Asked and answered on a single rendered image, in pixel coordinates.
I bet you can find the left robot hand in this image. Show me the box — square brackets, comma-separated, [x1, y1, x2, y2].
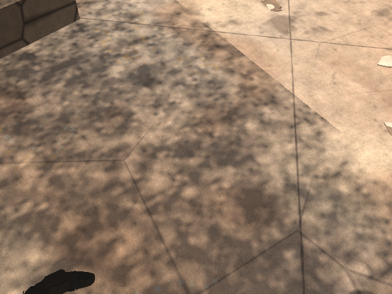
[23, 269, 95, 294]

